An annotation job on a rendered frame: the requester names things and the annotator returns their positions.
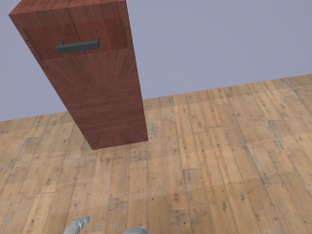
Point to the robot left hand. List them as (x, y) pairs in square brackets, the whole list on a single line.
[(77, 225)]

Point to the cabinet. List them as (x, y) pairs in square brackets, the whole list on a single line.
[(101, 91)]

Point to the drawer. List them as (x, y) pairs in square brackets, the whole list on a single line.
[(111, 35)]

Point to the handle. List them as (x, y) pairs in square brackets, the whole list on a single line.
[(78, 46)]

